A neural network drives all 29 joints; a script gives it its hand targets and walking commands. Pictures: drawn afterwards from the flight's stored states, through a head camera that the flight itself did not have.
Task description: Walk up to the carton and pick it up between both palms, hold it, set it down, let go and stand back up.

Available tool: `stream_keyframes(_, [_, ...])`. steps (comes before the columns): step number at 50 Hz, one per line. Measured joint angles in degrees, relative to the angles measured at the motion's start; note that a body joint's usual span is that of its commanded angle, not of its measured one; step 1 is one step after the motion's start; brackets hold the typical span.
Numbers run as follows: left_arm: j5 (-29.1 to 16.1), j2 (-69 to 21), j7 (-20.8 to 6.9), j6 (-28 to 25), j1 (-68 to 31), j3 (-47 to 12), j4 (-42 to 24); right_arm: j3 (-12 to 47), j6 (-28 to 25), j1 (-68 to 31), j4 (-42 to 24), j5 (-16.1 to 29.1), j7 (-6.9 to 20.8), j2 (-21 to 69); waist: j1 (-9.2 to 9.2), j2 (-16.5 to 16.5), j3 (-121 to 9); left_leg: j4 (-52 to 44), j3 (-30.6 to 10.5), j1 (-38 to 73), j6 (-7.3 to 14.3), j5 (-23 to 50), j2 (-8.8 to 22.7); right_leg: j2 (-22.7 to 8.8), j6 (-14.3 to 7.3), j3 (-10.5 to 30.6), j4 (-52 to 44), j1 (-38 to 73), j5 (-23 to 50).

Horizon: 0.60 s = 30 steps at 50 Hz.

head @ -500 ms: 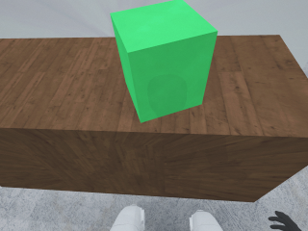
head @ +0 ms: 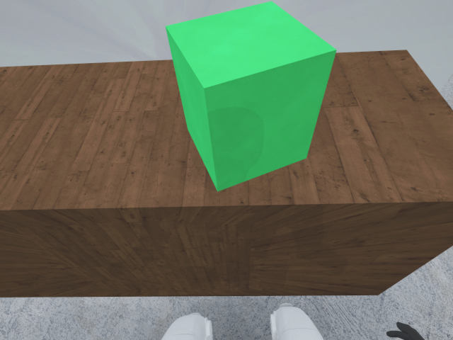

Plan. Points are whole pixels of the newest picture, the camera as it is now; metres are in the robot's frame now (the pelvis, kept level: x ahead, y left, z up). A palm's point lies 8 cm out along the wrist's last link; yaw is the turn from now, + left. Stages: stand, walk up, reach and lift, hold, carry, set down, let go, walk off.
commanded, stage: walk up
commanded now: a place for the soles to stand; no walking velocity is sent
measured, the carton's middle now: (243, 99) +0.52 -0.03 +0.12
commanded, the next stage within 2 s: none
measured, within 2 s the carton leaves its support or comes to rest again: neither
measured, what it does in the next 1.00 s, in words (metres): steps on the spot: right foot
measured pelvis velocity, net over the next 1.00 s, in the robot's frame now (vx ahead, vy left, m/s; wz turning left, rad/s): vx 0.01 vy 0.04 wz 0.01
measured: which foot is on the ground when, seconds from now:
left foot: down 0.00-1.00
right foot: down 0.00-0.62, up 0.64-0.84, down 0.86-1.00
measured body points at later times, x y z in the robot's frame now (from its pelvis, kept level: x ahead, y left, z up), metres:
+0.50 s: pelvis +0.02 +0.03 +0.00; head +0.05 +0.02 +0.45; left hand +0.08 +0.37 -0.09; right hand +0.10 -0.30 -0.11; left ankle +0.04 +0.13 -0.67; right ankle +0.07 -0.13 -0.67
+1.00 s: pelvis +0.01 +0.04 +0.01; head +0.04 +0.03 +0.46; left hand +0.08 +0.38 -0.09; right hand +0.10 -0.29 -0.10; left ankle +0.04 +0.15 -0.66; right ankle +0.06 -0.13 -0.67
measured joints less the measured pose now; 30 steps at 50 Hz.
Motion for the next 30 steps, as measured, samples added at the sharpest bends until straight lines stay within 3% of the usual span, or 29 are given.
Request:
stream_keyframes(2, [0.00,-0.56,0.00,0.00,0.26,-0.04,0.20,0.04,0.96,-0.12,0.00,0.00,-0.28,-0.26,0.02,0.83,-0.32,3.90,-1.54,-1.31,0.00,-2.79,0.00,-0.01,1.20,-0.68,0.87,0.17,0.50])
stream_keyframes(7, [0.00,-0.68,0.00,0.10,0.82,-0.10,0.20,0.09,1.12,-0.89,0.01,0.00,-0.28,-1.98,-0.01,0.93,-0.56,5.46,-4.00,-2.83,0.00,-3.28,0.01,-0.78,1.08,-0.40,0.86,0.18,0.40])
stream_keyframes(10, [0.00,-0.70,-0.24,0.62,0.80,-0.11,-0.39,-0.09,0.96,-0.82,0.60,0.01,-0.29,-3.18,-0.04,1.00,-0.61,-0.26,-4.21,-0.77,-0.07,-1.20,0.02,-1.10,1.63,-0.34,1.06,0.14,0.17])
stream_keyframes(13, [0.00,-0.95,-0.26,2.35,-0.30,-0.44,-0.03,-0.22,0.24,-0.09,1.94,0.00,-0.36,-3.09,-0.05,0.36,-0.54,-0.05,-3.52,-0.60,-1.02,0.05,-0.41,-0.56,0.24,0.82,4.31,-0.53,-2.95])
stream_keyframes(19, [0.00,-0.76,-0.64,2.36,-1.78,-0.67,0.00,0.19,-0.37,0.16,3.33,0.00,-0.70,-1.57,-0.02,-0.43,-0.56,-2.18,-3.33,-0.10,-1.11,1.26,-0.44,-0.24,0.26,0.86,5.12,-0.74,-3.44])
stream_keyframes(22, [0.00,-0.65,-0.65,1.67,-1.74,-0.67,0.54,0.62,-0.54,0.17,3.33,0.00,-0.70,-1.01,0.02,-1.10,-0.65,-1.97,-2.97,-0.16,-1.20,0.88,-0.56,-0.26,-0.84,0.88,-0.84,1.28,0.17])
stream_keyframes(25, [0.00,-1.07,-0.69,1.05,-1.56,-0.62,1.12,0.87,-0.25,-0.04,3.32,0.00,-0.73,-0.76,-0.01,-0.88,-0.87,-0.76,-3.28,-0.34,-1.23,-1.84,-0.50,-0.27,2.58,0.87,-0.99,1.55,0.47])
stream_keyframes(28, [0.00,-1.08,-0.72,1.04,-1.51,-0.62,1.15,0.92,-0.23,-0.28,3.31,0.00,-0.74,-1.08,-0.01,-0.84,-1.06,-0.64,-3.27,-0.52,-1.23,-3.14,-0.50,-0.52,2.28,0.91,-0.98,1.55,-0.07])
stream_keyframes(30, [0.00,-1.08,-0.72,1.12,-1.51,-0.62,1.17,0.91,-0.27,-0.29,3.31,0.00,-0.74,-1.38,-0.02,-0.87,-1.08,-1.35,-3.07,-0.54,-1.20,1.49,-0.52,-0.61,2.75,1.08,-0.99,1.56,-0.07])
